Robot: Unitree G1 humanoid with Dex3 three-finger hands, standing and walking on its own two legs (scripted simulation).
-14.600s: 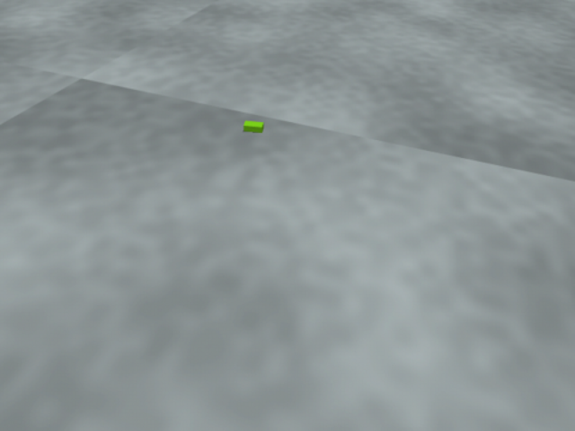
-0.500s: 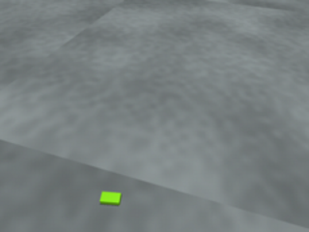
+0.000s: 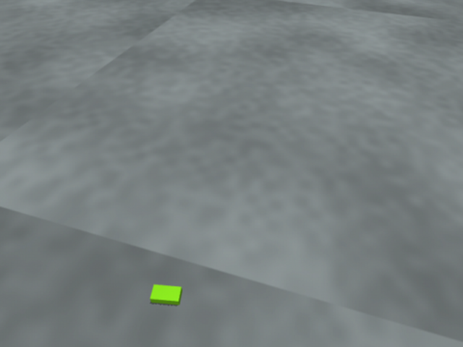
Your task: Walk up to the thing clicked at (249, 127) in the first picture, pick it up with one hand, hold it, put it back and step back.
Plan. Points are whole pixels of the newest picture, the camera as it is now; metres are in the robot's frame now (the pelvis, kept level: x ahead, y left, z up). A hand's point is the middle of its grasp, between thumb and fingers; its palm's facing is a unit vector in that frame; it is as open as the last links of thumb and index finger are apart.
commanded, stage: stand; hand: left
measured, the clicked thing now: (166, 294) +0.53 +0.25 -0.76
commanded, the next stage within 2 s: none
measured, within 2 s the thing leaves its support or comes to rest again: neither
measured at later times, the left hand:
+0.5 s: hand out of the picture +0.07 +0.25 -0.16, palm faces -0.03 -0.94 -0.34, open 7.4 cm
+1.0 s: hand out of the picture +0.09 +0.24 -0.15, palm faces -0.02 -0.94 -0.35, open 7.4 cm
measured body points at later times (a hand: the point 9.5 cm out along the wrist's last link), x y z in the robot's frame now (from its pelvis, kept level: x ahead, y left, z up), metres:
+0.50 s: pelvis +0.01 -0.01 +0.00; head +0.02 -0.01 +0.45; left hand +0.08 +0.29 -0.13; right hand +0.07 -0.31 -0.14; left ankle -0.01 +0.12 -0.75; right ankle +0.03 -0.11 -0.75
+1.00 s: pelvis +0.02 -0.01 +0.00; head +0.03 -0.01 +0.45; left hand +0.09 +0.29 -0.13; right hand +0.09 -0.31 -0.14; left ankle -0.01 +0.12 -0.75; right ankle +0.03 -0.11 -0.75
